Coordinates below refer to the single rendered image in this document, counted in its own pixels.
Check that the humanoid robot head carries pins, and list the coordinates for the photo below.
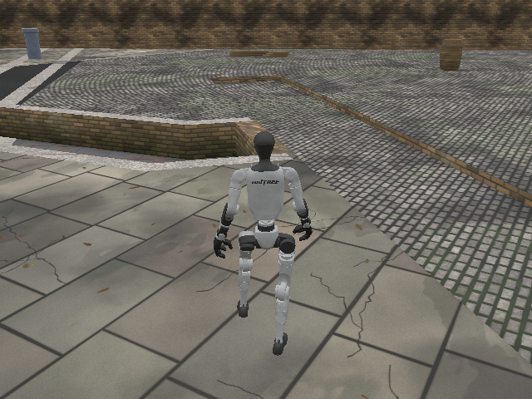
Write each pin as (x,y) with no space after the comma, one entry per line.
(263,144)

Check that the robot right upper arm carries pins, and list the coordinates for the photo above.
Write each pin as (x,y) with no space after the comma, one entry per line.
(291,175)

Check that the robot left upper arm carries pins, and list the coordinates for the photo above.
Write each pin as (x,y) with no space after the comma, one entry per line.
(238,177)

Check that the robot right forearm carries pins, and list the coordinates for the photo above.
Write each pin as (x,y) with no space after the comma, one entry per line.
(304,216)

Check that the robot left forearm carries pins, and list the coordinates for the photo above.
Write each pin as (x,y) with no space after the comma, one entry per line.
(224,225)

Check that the left robot hand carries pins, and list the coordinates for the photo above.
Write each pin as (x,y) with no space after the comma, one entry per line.
(218,247)

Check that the right robot hand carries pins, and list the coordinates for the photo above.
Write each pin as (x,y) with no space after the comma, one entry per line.
(299,229)

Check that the left robot shin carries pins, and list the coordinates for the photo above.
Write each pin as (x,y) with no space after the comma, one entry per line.
(244,280)

